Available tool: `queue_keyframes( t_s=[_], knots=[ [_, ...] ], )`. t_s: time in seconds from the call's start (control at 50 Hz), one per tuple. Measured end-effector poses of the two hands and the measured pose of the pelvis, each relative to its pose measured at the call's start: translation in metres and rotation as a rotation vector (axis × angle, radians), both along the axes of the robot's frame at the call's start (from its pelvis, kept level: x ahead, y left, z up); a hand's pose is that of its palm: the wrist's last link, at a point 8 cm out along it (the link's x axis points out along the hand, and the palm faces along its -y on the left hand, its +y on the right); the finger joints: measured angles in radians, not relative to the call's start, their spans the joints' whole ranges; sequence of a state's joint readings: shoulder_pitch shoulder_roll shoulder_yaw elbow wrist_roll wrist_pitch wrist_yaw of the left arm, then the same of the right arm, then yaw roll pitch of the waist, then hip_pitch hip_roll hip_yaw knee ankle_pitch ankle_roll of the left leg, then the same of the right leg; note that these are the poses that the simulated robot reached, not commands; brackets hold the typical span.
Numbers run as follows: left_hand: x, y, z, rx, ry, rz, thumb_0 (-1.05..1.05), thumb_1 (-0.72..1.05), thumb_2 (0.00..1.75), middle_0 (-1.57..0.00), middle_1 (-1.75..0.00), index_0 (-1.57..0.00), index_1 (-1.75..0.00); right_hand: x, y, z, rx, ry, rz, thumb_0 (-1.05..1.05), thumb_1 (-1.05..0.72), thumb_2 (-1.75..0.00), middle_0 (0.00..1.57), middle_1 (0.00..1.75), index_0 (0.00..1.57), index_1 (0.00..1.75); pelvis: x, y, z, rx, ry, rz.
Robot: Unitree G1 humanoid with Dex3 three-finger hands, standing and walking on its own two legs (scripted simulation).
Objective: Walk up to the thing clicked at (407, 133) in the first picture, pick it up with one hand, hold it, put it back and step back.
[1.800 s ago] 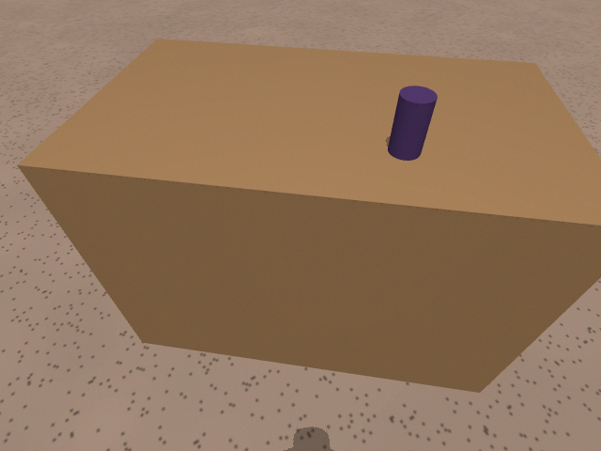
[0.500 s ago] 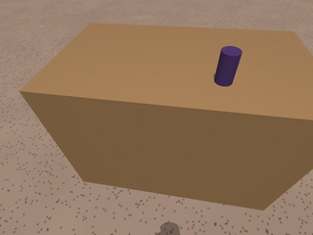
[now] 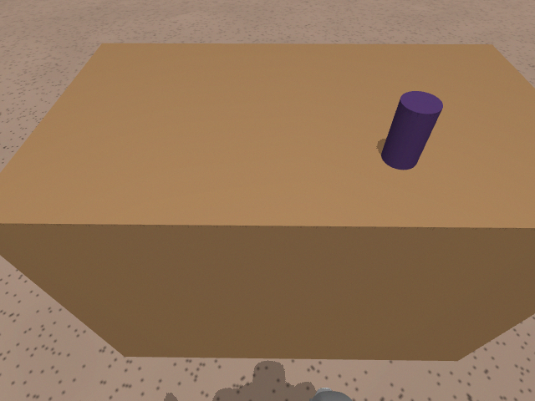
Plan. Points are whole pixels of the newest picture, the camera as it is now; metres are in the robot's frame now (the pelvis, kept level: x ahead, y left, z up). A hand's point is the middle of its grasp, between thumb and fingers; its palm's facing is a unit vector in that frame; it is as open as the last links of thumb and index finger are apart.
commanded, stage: walk up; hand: right
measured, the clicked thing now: (409, 132) +0.55 -0.26 +0.10
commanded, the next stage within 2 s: stand in 1.84 s
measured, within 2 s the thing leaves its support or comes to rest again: neither
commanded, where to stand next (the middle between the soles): +0.08 -0.03 m, yaw -2 degrees
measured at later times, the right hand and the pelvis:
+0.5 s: hand out of the picture +0.11 -0.28 -0.13, palm faces +0.02 +0.89 -0.46, open 7.4 cm; pelvis +0.05 +0.00 -0.01, yaw -3 degrees
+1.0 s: hand out of the picture +0.11 -0.27 -0.15, palm faces +0.02 +0.95 -0.32, open 7.4 cm; pelvis +0.04 -0.02 +0.00, yaw -3 degrees
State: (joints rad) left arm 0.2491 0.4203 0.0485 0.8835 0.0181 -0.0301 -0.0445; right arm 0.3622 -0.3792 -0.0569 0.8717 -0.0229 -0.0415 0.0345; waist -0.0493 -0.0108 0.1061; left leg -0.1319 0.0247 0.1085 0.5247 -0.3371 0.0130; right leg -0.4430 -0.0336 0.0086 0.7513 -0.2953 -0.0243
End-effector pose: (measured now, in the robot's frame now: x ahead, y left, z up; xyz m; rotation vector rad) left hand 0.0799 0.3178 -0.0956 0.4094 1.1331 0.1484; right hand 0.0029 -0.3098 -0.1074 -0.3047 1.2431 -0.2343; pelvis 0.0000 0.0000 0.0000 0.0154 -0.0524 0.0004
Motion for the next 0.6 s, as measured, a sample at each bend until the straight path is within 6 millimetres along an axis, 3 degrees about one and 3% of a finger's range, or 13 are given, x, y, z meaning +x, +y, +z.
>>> queue_keyframes(
  t_s=[0.12, 0.2, 0.28, 0.44, 0.52, 0.6],
  knots=[
    [0.054, -0.022, -0.01, 0.005, -0.039, -0.014, 0.01, 0.91, 0.9, -0.2, -0.3, -0.21, -0.3, 0.045, -0.008, -0.024, 0.006, 0.0, -0.022, 0.01, -0.9, -0.9, 0.21, 0.3, 0.21, 0.3, 0.028, -0.01, -0.014, -0.019, 0.0, -0.019],
    [0.075, -0.038, -0.011, -0.03, -0.057, -0.027, 0.01, 0.91, 0.9, -0.2, -0.3, -0.21, -0.3, 0.078, -0.004, -0.02, 0.005, -0.032, 0.0, 0.01, -0.91, -0.9, 0.2, 0.29, 0.21, 0.3, 0.037, -0.009, -0.01, -0.002, 0.009, -0.037],
    [0.09, -0.042, -0.018, -0.061, -0.07, -0.039, 0.01, 0.9, 0.9, -0.21, -0.3, -0.21, -0.3, 0.1, -0.001, -0.013, -0.021, -0.062, 0.02, 0.01, -0.91, -0.9, 0.2, 0.29, 0.21, 0.3, 0.043, -0.003, -0.01, -0.008, 0.023, -0.038],
    [0.101, -0.024, -0.036, -0.098, -0.045, 0.002, 0.01, 0.9, 0.9, -0.21, -0.3, -0.21, -0.3, 0.099, 0.001, 0.007, -0.103, -0.067, 0.019, 0.01, -0.91, -0.9, 0.21, 0.3, 0.21, 0.3, 0.05, 0.008, -0.012, -0.017, 0.013, -0.04],
    [0.096, -0.016, -0.033, -0.085, -0.019, 0.022, 0.01, 0.91, 0.9, -0.21, -0.3, -0.21, -0.3, 0.098, -0.007, 0.017, -0.126, -0.057, 0.02, 0.01, -0.9, -0.9, 0.21, 0.3, 0.21, 0.3, 0.051, 0.002, -0.006, -0.031, 0.028, -0.053],
    [0.089, -0.016, -0.032, -0.048, 0.012, 0.018, 0.01, 0.91, 0.9, -0.2, -0.3, -0.21, -0.3, 0.099, -0.022, 0.011, -0.125, -0.054, 0.024, 0.01, -0.9, -0.9, 0.21, 0.3, 0.21, 0.3, 0.049, -0.007, -0.01, -0.025, 0.032, -0.067]
  ],
)
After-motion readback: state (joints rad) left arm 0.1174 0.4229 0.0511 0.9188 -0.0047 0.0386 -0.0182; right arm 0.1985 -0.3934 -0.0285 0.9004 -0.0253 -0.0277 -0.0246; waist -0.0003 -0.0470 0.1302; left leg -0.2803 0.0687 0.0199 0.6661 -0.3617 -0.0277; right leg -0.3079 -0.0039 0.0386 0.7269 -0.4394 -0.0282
